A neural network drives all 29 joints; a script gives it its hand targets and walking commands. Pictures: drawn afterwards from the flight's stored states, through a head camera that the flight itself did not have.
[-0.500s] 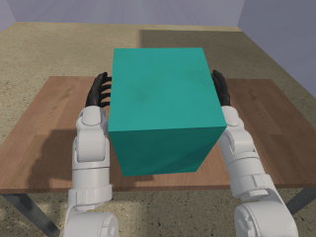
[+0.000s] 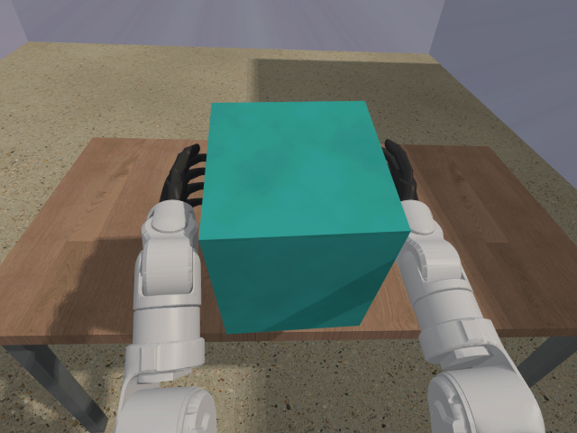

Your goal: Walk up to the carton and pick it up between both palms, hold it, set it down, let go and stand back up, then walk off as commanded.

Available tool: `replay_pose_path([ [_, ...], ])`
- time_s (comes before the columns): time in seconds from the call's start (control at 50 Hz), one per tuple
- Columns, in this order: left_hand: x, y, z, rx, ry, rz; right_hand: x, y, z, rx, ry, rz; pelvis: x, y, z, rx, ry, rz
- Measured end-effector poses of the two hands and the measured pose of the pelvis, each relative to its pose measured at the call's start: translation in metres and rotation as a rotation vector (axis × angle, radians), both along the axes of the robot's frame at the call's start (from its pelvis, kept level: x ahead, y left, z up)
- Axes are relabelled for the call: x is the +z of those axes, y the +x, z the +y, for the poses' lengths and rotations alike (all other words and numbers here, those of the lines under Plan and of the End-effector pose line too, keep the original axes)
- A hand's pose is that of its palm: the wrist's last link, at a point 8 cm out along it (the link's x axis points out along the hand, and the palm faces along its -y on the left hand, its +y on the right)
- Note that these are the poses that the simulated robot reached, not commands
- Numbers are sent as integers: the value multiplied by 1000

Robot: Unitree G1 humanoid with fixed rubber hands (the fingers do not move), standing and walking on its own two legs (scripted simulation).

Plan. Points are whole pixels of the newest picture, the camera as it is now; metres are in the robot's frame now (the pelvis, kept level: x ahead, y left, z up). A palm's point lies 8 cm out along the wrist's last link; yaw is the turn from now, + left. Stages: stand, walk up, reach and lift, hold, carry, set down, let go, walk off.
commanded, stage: hold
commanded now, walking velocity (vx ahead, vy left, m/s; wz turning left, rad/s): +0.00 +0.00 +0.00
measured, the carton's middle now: (291, 224) +0.35 +0.02 +0.13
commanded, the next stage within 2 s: none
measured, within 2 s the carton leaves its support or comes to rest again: neither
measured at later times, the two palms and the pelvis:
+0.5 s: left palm (176, 194) +0.36 +0.17 +0.18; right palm (392, 187) +0.38 -0.12 +0.18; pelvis +0.02 +0.00 +0.00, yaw +0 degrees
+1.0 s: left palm (184, 202) +0.35 +0.16 +0.17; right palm (398, 199) +0.37 -0.13 +0.17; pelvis +0.00 +0.00 +0.00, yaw +0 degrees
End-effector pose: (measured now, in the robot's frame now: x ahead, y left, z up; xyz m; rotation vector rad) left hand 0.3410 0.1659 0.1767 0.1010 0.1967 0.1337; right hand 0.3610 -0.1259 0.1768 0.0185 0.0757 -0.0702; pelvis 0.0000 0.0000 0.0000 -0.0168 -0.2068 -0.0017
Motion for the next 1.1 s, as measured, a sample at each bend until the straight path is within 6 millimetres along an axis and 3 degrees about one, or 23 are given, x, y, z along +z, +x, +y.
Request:
replay_pose_path([
  [0.14, -9, 15, -4, -1, 26, 9, -15, 14, -4, -1, 21, 9, 1, 5, -2, -1, 2, 50],
  [0.34, 11, 27, -4, 11, 27, -63, 7, 28, -3, 1, 21, -61, 1, 23, -3, -1, 3, 43],
  [0.48, -2, 21, 4, 11, -24, -22, 2, 22, 4, -1, -19, -19, 0, 18, 0, 0, 0, 8],
  [0.68, 27, -4, 10, 25, -6, -102, 26, 2, 10, 14, 8, -99, 0, 6, 4, 1, -2, -5],
  [0.92, -8, 3, -3, -7, 15, 15, -10, 3, -4, -3, 14, 15, 0, -2, -2, 0, 2, 20],
  [1.1, 0, 23, -5, -2, 23, -33, -3, 23, -4, -4, 15, -33, 1, 15, -3, -1, 3, 71],
])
